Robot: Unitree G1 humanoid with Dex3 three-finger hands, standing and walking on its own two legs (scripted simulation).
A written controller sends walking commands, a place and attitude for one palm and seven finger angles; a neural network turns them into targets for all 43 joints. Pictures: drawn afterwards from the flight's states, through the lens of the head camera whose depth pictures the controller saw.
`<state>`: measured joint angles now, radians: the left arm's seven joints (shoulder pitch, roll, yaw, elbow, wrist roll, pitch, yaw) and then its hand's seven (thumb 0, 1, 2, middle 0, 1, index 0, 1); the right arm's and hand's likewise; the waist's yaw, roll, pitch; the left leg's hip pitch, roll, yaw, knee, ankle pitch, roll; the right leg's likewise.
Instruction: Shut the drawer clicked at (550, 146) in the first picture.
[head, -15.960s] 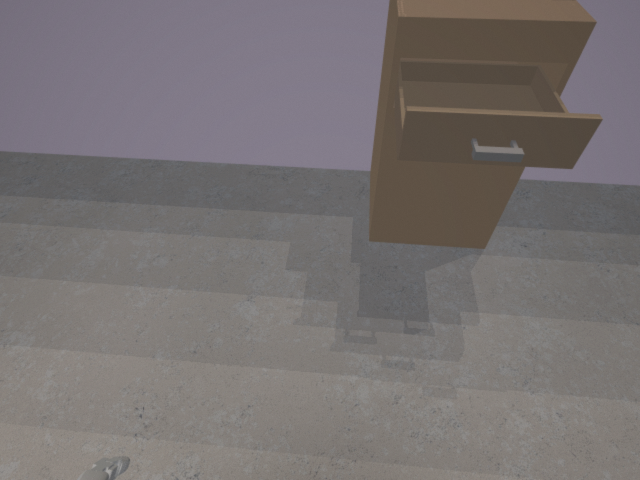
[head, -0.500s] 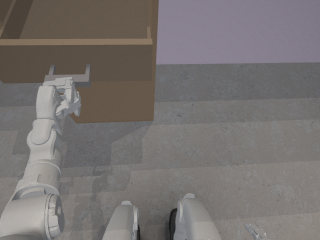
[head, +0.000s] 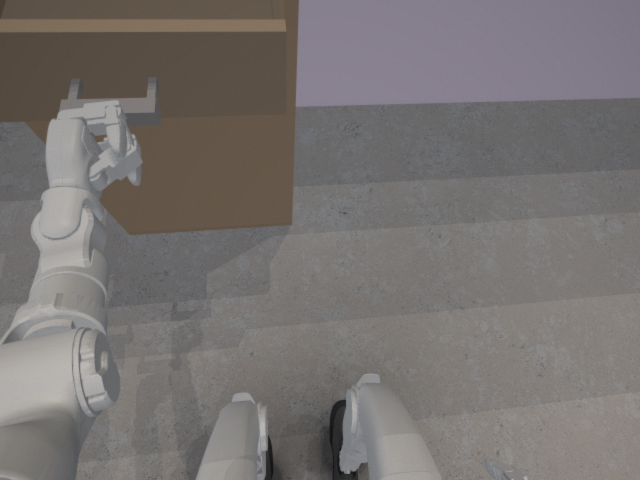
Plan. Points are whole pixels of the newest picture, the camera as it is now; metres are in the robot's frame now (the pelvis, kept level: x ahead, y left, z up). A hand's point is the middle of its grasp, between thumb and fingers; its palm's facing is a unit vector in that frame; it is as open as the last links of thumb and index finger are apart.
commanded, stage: push the drawer shut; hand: left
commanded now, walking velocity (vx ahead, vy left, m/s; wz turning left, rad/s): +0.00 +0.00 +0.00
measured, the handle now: (113, 99) +0.57 +0.23 +0.04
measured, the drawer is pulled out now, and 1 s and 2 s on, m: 0.11 0.00 0.00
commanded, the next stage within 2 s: pull the fist back off the drawer in 1.20 s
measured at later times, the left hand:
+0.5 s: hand (135, 107) +0.56 +0.20 +0.04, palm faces +0.04 -1.00 -0.04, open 3.2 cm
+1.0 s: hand (134, 76) +0.61 +0.21 +0.04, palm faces +0.04 -1.00 -0.04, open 3.3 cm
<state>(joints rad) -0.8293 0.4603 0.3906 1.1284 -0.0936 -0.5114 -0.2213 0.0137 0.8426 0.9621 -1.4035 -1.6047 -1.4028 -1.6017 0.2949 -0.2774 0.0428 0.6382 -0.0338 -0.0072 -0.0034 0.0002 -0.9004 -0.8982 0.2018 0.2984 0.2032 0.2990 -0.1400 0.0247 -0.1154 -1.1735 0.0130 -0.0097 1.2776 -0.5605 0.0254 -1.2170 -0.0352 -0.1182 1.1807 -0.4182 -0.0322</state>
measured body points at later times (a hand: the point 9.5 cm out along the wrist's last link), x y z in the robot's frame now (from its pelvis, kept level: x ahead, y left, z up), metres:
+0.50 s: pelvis +0.00 +0.00 -0.01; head +0.19 +0.02 +0.40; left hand +0.55 +0.26 +0.05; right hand +0.00 -0.27 -0.12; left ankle +0.01 +0.10 -0.62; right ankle +0.07 -0.11 -0.62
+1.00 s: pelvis +0.00 +0.01 -0.02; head +0.22 +0.04 +0.37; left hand +0.60 +0.26 +0.05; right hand -0.04 -0.25 -0.11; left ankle +0.01 +0.10 -0.62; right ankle +0.07 -0.11 -0.62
